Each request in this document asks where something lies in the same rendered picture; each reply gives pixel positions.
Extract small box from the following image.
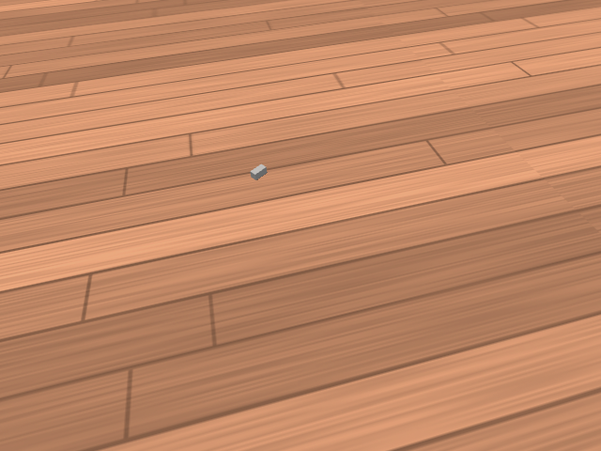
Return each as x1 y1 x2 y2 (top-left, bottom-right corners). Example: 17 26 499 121
250 164 267 180

